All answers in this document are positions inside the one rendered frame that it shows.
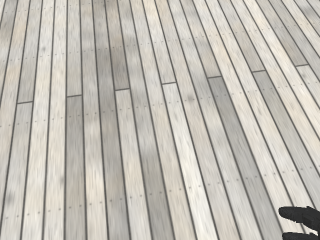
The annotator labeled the right robot hand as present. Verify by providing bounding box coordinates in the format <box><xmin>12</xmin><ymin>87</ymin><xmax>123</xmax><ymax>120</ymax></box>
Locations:
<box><xmin>278</xmin><ymin>206</ymin><xmax>320</xmax><ymax>240</ymax></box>

